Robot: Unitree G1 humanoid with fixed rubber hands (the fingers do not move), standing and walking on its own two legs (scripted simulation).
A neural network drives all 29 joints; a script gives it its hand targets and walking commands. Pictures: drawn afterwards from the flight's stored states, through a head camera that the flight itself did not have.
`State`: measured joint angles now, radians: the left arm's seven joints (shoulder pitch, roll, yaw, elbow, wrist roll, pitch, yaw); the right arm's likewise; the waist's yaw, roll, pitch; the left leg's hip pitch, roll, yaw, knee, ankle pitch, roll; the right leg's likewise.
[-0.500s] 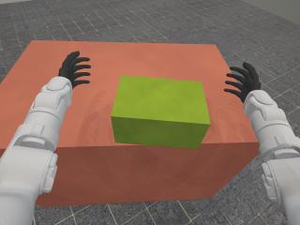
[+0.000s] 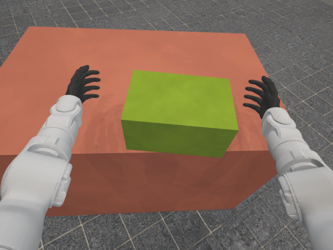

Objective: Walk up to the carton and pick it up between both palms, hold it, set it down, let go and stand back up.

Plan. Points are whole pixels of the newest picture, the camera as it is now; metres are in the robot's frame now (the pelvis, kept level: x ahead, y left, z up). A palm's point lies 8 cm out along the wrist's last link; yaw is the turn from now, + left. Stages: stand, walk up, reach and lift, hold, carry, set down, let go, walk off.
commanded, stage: reach and lift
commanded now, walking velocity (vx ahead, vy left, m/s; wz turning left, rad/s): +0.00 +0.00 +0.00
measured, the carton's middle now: (177, 113) +0.49 -0.03 +0.01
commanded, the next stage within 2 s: none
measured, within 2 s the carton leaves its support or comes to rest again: neither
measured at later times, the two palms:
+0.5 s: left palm (87, 109) +0.45 +0.21 +0.06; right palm (259, 116) +0.44 -0.24 +0.07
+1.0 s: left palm (104, 107) +0.46 +0.17 +0.06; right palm (248, 115) +0.44 -0.21 +0.07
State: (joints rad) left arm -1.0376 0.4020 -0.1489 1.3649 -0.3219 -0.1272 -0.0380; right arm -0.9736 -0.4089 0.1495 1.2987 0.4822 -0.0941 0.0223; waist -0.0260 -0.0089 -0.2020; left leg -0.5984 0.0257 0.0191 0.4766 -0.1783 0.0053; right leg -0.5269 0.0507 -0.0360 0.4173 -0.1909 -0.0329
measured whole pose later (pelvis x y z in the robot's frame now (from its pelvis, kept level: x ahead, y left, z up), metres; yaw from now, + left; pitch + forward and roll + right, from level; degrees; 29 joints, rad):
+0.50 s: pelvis -0.01 -0.01 -0.02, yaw -1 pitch +26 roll -1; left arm -1.10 0.36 -0.17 1.52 -0.36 -0.32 -0.02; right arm -1.04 -0.37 0.19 1.41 0.51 -0.25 0.02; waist -0.02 -0.02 -0.29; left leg -0.86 0.03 0.02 0.61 -0.20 0.00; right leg -0.81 0.05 -0.05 0.59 -0.23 -0.04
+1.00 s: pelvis -0.01 +0.00 -0.02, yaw -1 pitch +24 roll -1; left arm -1.10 0.26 -0.05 1.52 -0.23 -0.33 0.03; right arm -1.03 -0.26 0.06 1.40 0.35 -0.25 -0.06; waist -0.03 -0.03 -0.27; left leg -0.80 0.03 0.03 0.58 -0.21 0.00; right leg -0.75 0.04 -0.04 0.56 -0.23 -0.04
